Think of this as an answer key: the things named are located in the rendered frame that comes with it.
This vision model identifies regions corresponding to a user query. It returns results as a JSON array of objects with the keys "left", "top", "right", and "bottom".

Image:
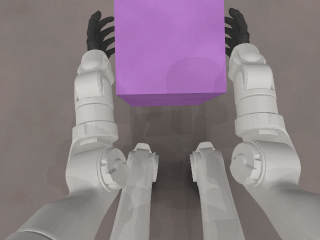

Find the right robot hand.
[{"left": 224, "top": 8, "right": 250, "bottom": 58}]

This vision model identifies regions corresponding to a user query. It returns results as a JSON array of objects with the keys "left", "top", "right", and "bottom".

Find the right robot upper arm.
[{"left": 229, "top": 139, "right": 320, "bottom": 240}]

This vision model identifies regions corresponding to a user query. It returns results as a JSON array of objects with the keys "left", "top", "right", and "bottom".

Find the carton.
[{"left": 114, "top": 0, "right": 227, "bottom": 107}]

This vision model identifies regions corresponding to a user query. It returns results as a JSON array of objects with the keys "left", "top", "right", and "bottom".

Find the robot right forearm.
[{"left": 228, "top": 43, "right": 301, "bottom": 170}]

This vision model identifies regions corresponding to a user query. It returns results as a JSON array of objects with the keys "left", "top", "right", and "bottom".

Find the robot right thigh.
[{"left": 189, "top": 147, "right": 245, "bottom": 240}]

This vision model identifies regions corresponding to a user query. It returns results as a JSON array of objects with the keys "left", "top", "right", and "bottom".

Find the left robot upper arm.
[{"left": 5, "top": 145, "right": 130, "bottom": 240}]

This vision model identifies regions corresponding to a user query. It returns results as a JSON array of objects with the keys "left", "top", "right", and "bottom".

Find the robot left forearm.
[{"left": 65, "top": 49, "right": 119, "bottom": 179}]

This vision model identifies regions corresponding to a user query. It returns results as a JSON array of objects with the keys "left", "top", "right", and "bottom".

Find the left robot hand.
[{"left": 86, "top": 10, "right": 115, "bottom": 59}]

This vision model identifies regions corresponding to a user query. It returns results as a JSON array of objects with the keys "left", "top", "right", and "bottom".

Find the right robot shin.
[{"left": 195, "top": 141, "right": 225, "bottom": 186}]

